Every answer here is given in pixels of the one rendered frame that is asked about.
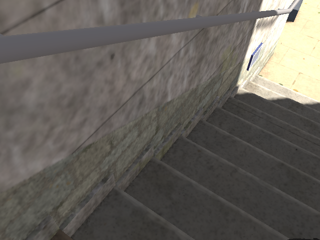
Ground stairs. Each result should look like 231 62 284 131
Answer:
71 75 320 240

